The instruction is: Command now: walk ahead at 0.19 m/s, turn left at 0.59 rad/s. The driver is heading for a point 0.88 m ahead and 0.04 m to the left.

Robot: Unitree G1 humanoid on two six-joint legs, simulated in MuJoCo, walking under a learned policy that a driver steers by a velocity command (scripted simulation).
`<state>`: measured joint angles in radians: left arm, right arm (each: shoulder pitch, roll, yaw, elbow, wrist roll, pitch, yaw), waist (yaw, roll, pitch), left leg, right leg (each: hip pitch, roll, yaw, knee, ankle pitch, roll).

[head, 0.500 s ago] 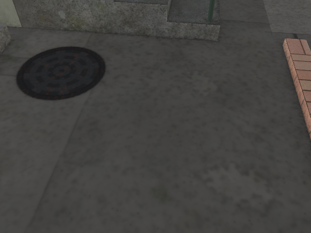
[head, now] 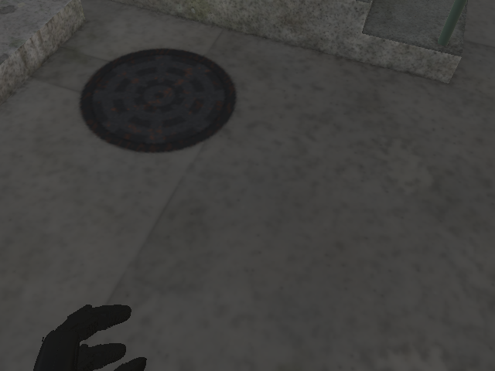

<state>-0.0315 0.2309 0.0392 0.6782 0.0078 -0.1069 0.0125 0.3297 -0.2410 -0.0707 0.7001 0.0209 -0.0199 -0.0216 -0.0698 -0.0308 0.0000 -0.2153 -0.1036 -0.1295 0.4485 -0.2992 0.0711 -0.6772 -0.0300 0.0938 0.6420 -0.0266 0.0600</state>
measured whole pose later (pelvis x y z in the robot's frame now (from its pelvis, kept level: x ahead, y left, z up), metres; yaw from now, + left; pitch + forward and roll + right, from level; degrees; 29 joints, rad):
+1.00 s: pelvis +0.10 -0.01 -0.01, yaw +20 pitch +0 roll +0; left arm 0.21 0.21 0.04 0.85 0.01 -0.01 0.02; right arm 0.20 -0.19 -0.04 0.72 -0.01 0.02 -0.02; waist 0.01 0.01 -0.02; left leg -0.30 -0.03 -0.01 0.57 -0.29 0.03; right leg -0.25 -0.04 0.01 0.57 -0.32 0.03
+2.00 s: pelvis +0.50 +0.07 +0.01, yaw +18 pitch +2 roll -1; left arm 0.35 0.25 0.05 0.88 0.00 -0.09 -0.01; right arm 0.14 -0.27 -0.06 0.73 0.00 -0.07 -0.02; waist 0.07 0.04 -0.02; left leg -0.74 0.14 -0.06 0.81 0.04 -0.01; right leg -0.10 0.08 -0.04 0.24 -0.18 -0.08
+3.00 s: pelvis +0.87 +0.19 -0.01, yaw +6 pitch +0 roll -1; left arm 0.13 0.21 0.04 0.83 0.01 0.00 0.01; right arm 0.19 -0.24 -0.04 0.93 -0.02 0.02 -0.04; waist -0.01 0.01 0.01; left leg -0.30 0.06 -0.02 0.58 -0.29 -0.03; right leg -0.37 0.05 -0.04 0.50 -0.15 -0.04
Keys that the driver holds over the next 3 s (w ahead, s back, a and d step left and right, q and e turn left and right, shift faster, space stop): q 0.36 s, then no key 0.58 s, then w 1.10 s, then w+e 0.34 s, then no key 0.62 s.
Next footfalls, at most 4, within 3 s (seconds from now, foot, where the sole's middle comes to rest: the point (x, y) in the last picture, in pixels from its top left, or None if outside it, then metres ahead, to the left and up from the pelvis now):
0.08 right None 0.24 -0.13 -0.78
0.48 left None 0.11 0.11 -0.78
0.80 right None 0.17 -0.13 -0.78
1.64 right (237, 340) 0.53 -0.01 -0.78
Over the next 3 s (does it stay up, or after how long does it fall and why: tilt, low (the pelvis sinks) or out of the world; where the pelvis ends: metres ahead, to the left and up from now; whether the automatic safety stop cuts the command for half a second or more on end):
stays up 0.87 0.19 -0.01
